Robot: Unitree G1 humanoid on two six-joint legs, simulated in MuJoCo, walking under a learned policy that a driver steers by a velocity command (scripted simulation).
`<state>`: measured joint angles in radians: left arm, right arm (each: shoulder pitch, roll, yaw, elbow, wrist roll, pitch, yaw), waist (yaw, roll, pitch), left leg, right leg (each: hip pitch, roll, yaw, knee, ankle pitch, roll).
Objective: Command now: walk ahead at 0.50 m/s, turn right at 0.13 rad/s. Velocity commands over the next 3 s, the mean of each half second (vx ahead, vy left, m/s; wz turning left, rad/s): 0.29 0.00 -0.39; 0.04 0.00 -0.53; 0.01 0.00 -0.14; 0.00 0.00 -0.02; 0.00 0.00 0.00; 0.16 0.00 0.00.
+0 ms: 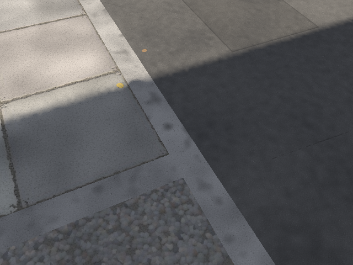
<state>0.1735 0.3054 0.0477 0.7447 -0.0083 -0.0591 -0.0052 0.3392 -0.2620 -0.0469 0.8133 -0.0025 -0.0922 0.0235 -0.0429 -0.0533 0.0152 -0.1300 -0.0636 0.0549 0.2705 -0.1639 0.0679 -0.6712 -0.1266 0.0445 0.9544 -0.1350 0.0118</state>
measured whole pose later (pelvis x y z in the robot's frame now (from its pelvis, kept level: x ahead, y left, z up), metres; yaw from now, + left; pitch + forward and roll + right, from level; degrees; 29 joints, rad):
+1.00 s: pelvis +0.28 -0.03 -0.01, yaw -30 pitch +2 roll -1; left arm 0.19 0.33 0.09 0.63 -0.02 0.07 0.02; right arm 0.16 -0.26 -0.05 0.71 -0.01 0.01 -0.03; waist -0.02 -0.03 0.04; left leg -0.26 0.04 0.01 0.46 -0.22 0.00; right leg -0.48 0.03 0.07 0.99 -0.43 0.09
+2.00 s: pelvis +0.27 -0.07 -0.01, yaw -33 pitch -2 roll +0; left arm 0.21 0.23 0.04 0.93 0.00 0.01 0.02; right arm 0.21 -0.24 -0.04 1.02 0.00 0.00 -0.05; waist -0.01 0.00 0.04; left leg -0.17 0.06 0.00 0.46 -0.25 -0.06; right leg -0.16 0.04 0.03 0.48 -0.28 -0.03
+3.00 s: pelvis +0.35 -0.06 -0.01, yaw -32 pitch +0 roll -1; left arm 0.30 0.25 0.04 1.05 -0.04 -0.05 0.02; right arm 0.39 -0.19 -0.04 1.09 0.01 -0.11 0.00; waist -0.02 -0.04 -0.02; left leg -0.19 -0.01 0.05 0.53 -0.35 0.05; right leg -0.35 0.00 0.04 0.98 -0.43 -0.05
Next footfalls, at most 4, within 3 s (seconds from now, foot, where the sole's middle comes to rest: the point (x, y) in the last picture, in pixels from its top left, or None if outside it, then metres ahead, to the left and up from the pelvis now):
0.26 right None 0.32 -0.15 -0.78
0.76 left None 0.39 0.04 -0.78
1.12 right None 0.24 -0.17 -0.78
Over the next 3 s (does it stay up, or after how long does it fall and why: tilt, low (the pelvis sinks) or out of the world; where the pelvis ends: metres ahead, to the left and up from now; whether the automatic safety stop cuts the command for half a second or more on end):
stays up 0.35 -0.06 -0.01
